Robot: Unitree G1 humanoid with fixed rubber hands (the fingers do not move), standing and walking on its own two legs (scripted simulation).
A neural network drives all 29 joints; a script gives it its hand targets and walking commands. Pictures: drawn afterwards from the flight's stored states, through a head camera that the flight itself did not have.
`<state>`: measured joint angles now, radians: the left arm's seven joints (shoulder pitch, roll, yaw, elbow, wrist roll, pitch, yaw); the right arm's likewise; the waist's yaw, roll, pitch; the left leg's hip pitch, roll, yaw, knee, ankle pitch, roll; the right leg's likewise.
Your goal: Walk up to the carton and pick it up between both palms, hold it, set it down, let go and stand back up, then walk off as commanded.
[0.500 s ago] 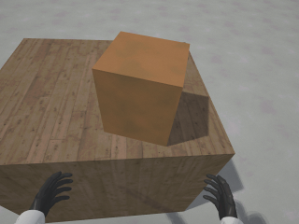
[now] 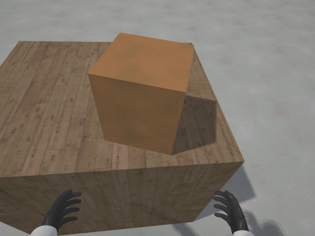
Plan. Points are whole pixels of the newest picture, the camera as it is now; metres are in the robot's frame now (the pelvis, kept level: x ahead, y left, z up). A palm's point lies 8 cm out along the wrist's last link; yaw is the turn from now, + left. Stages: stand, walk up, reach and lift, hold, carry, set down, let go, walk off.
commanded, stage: set down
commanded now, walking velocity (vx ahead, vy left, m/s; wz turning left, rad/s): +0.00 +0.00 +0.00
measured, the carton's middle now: (146, 96) +0.47 +0.04 +0.10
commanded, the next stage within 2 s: let go in 0.90 s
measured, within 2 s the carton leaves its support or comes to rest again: neither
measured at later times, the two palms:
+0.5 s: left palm (64, 226) +0.16 +0.23 -0.07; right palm (243, 225) +0.17 -0.22 -0.06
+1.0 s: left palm (66, 227) +0.16 +0.22 -0.08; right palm (244, 230) +0.16 -0.23 -0.07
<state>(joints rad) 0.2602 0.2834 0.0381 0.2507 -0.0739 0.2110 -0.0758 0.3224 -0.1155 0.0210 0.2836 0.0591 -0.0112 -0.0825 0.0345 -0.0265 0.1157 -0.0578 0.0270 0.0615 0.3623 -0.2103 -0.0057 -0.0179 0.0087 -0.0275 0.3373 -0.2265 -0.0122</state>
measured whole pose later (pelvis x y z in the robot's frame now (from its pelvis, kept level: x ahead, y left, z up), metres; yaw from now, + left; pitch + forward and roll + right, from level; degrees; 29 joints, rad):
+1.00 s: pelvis +0.00 -0.01 +0.00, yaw +0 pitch -4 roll +0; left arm 0.17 0.22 0.00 0.49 0.00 0.14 0.00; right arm 0.16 -0.18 -0.01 0.72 0.01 -0.18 0.01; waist 0.02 -0.04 0.09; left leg -0.09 0.03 0.06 0.37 -0.21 -0.01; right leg -0.06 0.01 -0.03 0.37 -0.24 -0.02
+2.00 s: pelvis +0.00 +0.02 +0.00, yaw +1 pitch -1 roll +0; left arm 0.17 0.39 0.02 0.94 0.02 -0.03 0.00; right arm 0.11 -0.39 0.01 1.02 -0.02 -0.04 0.01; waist 0.01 -0.02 0.02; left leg -0.14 -0.01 0.05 0.37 -0.21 0.03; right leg -0.10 -0.03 -0.03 0.36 -0.23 0.02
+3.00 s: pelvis +0.00 +0.02 +0.00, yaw +1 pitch -1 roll +0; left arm 0.13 0.39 0.01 1.04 0.01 -0.02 0.00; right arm 0.09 -0.40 0.01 1.10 -0.01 -0.03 0.01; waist 0.00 -0.01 0.03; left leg -0.13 -0.02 0.03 0.32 -0.17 0.02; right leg -0.09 -0.03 -0.03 0.31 -0.20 0.02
